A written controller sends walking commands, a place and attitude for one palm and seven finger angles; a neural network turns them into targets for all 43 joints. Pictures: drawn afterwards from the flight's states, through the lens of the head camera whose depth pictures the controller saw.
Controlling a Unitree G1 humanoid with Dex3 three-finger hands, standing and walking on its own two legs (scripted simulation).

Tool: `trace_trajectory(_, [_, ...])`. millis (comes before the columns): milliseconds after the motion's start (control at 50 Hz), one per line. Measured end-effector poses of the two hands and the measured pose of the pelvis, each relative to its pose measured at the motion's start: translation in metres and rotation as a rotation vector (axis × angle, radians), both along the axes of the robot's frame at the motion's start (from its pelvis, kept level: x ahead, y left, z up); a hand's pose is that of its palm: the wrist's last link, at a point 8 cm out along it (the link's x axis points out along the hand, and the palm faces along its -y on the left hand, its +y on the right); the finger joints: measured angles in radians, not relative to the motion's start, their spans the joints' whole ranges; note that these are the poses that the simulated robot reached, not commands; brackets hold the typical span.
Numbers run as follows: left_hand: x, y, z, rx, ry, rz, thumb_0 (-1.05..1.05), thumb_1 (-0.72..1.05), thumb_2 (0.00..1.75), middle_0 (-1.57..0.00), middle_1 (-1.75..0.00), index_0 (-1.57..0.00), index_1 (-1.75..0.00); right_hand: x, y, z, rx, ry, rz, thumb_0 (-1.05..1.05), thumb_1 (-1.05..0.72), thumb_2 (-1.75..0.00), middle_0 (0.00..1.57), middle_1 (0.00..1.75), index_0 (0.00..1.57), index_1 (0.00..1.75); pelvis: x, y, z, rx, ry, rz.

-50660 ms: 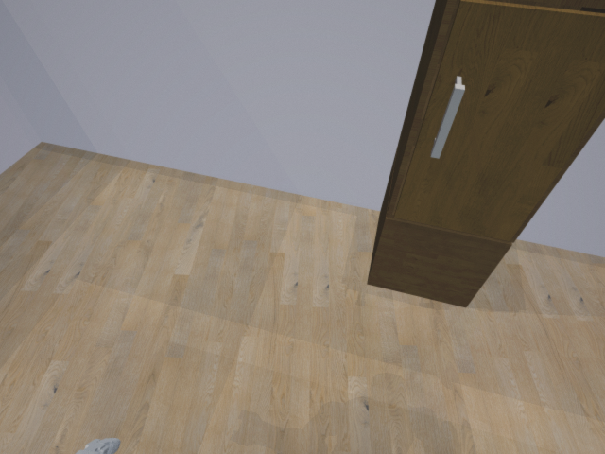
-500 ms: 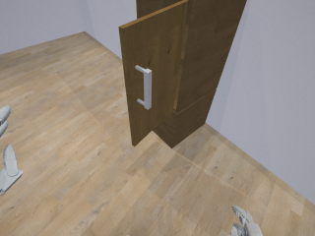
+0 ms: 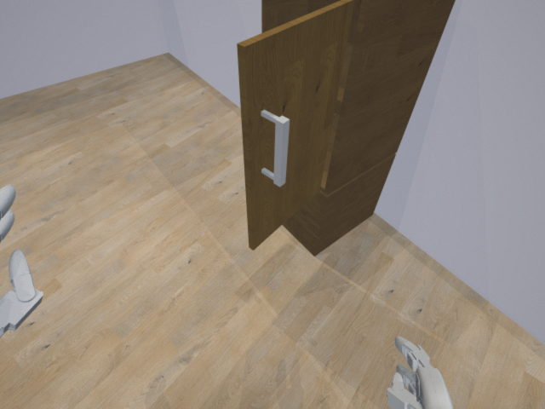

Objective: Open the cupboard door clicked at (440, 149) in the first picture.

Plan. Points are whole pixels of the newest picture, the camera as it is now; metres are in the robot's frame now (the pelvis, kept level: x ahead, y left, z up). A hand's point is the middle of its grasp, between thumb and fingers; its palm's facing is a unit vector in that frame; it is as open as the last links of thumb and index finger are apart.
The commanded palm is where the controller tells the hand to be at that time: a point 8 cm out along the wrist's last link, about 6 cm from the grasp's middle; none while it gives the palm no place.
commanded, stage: stop stepping back and stand still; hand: left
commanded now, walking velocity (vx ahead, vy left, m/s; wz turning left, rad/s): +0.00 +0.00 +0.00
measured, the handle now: (273, 149) +0.61 +0.04 +0.02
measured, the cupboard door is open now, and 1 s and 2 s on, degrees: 100 100 100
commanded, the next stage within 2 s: let the arm hang, fingers relaxed in 0.18 s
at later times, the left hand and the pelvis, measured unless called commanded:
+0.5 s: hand out of the picture +0.10 +0.23 -0.13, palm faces -0.01 -0.95 -0.32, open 7.4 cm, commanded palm none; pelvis -0.03 +0.02 -0.01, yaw +2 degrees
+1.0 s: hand out of the picture -0.05 +0.21 -0.17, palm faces +0.05 -0.96 -0.26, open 7.3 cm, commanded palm none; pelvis -0.02 +0.01 +0.00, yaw +2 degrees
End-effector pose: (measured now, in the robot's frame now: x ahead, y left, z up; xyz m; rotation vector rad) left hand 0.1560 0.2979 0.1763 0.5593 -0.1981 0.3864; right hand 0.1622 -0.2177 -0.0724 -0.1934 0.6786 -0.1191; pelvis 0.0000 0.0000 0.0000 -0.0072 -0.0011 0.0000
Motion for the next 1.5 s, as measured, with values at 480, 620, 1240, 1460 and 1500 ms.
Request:
trace_trajectory(480, [-0.05,-0.008,-0.254,-0.382,1.049,0.093,0.01,0.91,0.9,-0.2,-0.3,-0.2,-0.3,-0.064,-0.026,-0.049,-0.042,0.322,0.009,0.01,-0.9,-0.9,0.2,0.3,0.2,0.3,-0.027,0.017,-0.006,0.007,0.008,0.031])
trace_trajectory(620, [-0.161,-0.061,-0.324,-0.609,1.454,0.189,0.01,0.97,0.9,-0.21,-0.3,-0.21,-0.3,-0.147,-0.031,-0.054,-0.071,0.618,-0.058,0.01,-0.9,-0.9,0.2,0.3,0.2,0.3,-0.028,0.009,-0.001,0.001,-0.007,0.039])
trace_trajectory(1240, [-0.138,-0.06,-0.31,-0.597,1.421,0.239,0.01,0.91,0.9,-0.2,-0.3,-0.2,-0.3,-0.153,-0.002,-0.071,0.04,0.686,-0.079,0.01,-0.91,-0.9,0.2,0.3,0.2,0.3,-0.008,0.006,0.006,0.01,-0.018,0.037])
trace_trajectory(1460, [-0.125,-0.059,-0.307,-0.586,1.419,0.242,0.01,0.91,0.9,-0.21,-0.3,-0.2,-0.3,-0.136,-0.019,-0.066,0.009,0.673,-0.08,0.01,-0.9,-0.9,0.19,0.3,0.2,0.3,0.002,0.0,0.008,0.009,-0.019,0.038])
trace_trajectory(1500, [-0.127,-0.057,-0.306,-0.581,1.425,0.254,0.01,0.91,0.9,-0.21,-0.3,-0.2,-0.3,-0.133,-0.021,-0.066,0.006,0.675,-0.078,0.01,-0.9,-0.9,0.2,0.3,0.2,0.3,0.003,-0.002,0.008,0.009,-0.019,0.039])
